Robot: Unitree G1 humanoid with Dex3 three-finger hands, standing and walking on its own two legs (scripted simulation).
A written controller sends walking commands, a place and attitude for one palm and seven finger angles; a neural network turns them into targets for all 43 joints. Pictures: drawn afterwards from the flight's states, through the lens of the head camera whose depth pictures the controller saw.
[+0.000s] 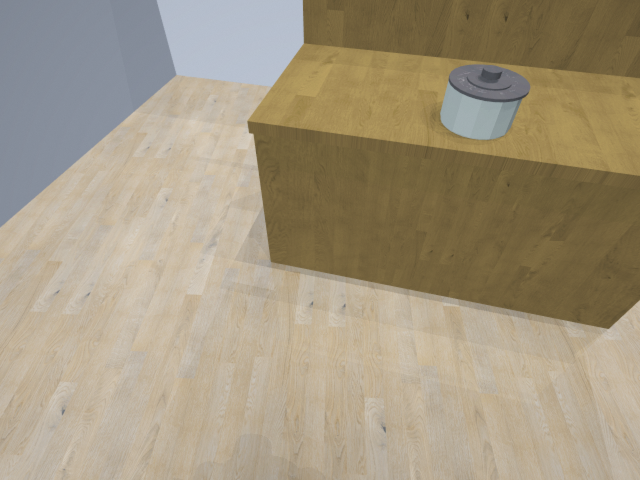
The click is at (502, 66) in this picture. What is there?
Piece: lid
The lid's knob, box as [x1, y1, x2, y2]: [481, 65, 502, 79]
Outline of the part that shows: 483,67 481,73 482,76 490,79 496,79 500,76 502,70 501,68 494,65 486,65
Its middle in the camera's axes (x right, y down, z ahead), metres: +0.45 -0.44 +1.02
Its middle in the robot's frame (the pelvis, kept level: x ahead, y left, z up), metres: +1.08 -0.40 +0.04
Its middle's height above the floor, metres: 0.82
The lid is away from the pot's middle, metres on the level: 0.00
